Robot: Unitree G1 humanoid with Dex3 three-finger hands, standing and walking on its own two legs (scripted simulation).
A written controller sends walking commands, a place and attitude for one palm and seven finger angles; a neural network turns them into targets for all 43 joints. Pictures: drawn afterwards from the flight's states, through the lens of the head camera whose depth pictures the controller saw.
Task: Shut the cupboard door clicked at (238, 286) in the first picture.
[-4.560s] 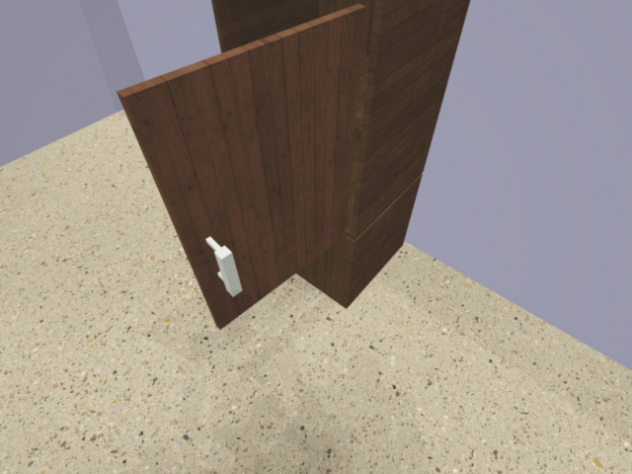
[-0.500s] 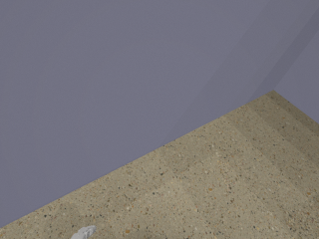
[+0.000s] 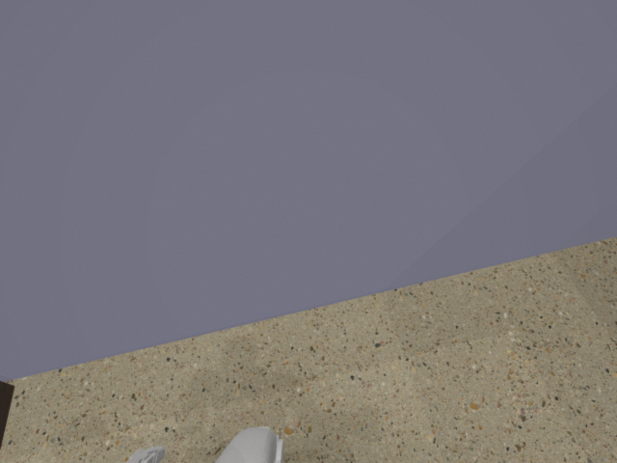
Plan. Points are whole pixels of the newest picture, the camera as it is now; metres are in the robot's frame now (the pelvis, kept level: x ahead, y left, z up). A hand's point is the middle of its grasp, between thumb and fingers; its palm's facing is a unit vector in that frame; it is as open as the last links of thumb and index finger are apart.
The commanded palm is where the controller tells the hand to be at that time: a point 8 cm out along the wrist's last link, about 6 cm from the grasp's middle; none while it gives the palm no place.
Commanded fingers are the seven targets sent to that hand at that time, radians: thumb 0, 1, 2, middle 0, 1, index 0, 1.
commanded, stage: turn to face it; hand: left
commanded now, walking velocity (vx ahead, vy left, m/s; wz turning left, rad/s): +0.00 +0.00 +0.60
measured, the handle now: out of the picture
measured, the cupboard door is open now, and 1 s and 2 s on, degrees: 83 83 83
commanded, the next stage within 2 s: none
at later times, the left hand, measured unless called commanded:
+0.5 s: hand out of the picture +0.00 +0.24 -0.18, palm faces +0.35 -0.91 -0.24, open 7.4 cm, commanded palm none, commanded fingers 0.00 0.90 0.90 -0.20 -0.30 -0.20 -0.30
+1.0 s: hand out of the picture +0.01 +0.15 -0.15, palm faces +0.54 -0.80 -0.25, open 7.4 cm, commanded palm none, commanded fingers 0.00 0.90 0.90 -0.20 -0.30 -0.20 -0.30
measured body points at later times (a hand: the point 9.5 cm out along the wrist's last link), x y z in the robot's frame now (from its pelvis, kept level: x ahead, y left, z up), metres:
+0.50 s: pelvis +0.00 +0.01 +0.00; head +0.05 +0.06 +0.44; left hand -0.01 +0.29 -0.16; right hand +0.18 -0.19 -0.13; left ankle -0.03 +0.10 -0.74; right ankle +0.02 -0.15 -0.66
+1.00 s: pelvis +0.04 -0.05 +0.00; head +0.09 -0.03 +0.45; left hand -0.02 +0.20 -0.13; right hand +0.24 -0.24 -0.15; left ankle -0.06 +0.07 -0.67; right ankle +0.06 -0.15 -0.74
